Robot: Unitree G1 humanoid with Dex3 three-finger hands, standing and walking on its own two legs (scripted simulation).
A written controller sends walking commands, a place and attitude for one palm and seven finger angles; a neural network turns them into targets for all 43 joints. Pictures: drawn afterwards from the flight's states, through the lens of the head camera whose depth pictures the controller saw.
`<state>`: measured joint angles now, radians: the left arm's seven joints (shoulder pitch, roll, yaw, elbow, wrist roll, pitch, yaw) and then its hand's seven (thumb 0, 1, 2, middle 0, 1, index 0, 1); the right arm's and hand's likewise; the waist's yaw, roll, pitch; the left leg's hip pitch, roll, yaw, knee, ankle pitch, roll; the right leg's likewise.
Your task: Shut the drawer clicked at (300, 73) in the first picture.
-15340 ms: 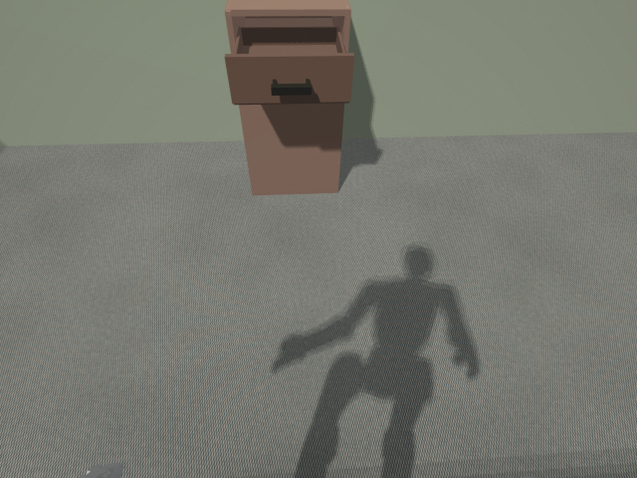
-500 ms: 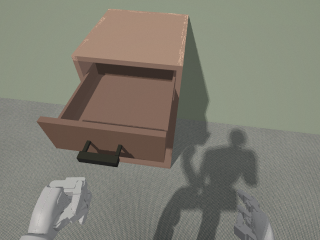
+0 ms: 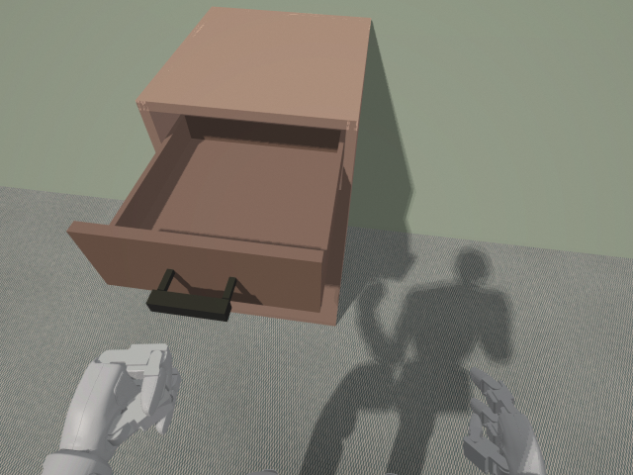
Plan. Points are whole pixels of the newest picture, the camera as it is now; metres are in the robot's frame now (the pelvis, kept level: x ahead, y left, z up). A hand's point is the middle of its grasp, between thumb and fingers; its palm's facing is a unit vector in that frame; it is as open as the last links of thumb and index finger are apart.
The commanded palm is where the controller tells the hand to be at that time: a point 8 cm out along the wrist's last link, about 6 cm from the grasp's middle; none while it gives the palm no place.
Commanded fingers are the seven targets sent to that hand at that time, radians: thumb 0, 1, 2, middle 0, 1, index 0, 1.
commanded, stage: bring the fist close to the handle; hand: left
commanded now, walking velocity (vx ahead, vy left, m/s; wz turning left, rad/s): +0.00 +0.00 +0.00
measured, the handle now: (194, 292) +0.36 +0.21 -0.01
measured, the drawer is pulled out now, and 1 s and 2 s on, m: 0.29 0.29 0.23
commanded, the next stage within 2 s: push the drawer shut in 1.20 s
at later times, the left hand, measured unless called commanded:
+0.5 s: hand (200, 376) +0.23 +0.16 +0.01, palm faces -0.09 -0.99 -0.06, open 3.3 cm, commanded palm +0.22 +0.22 +0.02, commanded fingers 0.00 0.90 0.90 -1.40 -1.60 -1.40 -1.60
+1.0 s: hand (212, 358) +0.27 +0.16 -0.02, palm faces -0.11 -0.99 -0.05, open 3.3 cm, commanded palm +0.25 +0.22 -0.01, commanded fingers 0.00 0.90 0.90 -1.40 -1.60 -1.40 -1.60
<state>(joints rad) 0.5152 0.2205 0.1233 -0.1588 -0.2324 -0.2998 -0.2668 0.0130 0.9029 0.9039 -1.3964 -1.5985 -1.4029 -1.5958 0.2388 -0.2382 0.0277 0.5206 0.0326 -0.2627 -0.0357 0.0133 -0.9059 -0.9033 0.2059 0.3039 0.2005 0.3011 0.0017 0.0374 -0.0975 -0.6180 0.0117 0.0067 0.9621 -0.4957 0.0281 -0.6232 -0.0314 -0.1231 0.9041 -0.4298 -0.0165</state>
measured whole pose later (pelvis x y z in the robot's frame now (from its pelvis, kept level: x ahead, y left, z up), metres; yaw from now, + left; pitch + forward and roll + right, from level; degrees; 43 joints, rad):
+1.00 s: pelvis -0.01 +0.00 -0.05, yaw -1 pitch +19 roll -2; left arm 0.15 0.23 0.15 0.16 -0.22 -0.40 -0.26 0.01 0.90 0.90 -1.39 -1.60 -1.40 -1.60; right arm 0.23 -0.25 0.01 0.52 0.02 -0.14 -0.01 0.01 -0.91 -0.90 0.21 0.30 0.20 0.30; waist -0.03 0.03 -0.15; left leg -0.97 0.02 0.02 1.21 -0.57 0.03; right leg -0.99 -0.03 -0.11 1.16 -0.50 -0.03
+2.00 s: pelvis -0.02 +0.01 -0.05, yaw -1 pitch +20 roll -2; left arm -0.21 0.26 0.16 0.46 -0.17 -0.40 -0.22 -0.01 0.85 0.92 -1.40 -1.60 -1.40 -1.60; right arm 0.24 -0.26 0.02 0.57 0.02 -0.09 -0.02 0.01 -0.91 -0.90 0.21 0.30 0.20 0.30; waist -0.06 0.02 -0.14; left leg -1.01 0.02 0.02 1.21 -0.56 0.04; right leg -1.02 -0.04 -0.10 1.15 -0.48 -0.02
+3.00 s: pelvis -0.02 +0.00 -0.06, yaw -3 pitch +25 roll -2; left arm -0.76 0.39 0.33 1.04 -0.10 -0.48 -0.23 0.01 0.86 0.92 -1.40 -1.60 -1.40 -1.60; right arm 0.31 -0.27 0.03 0.62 -0.01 0.02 0.01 0.01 -0.91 -0.90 0.21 0.30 0.20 0.30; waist -0.14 0.03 -0.13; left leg -1.11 0.04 0.03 1.23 -0.56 0.04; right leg -1.13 -0.02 -0.09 1.16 -0.47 -0.02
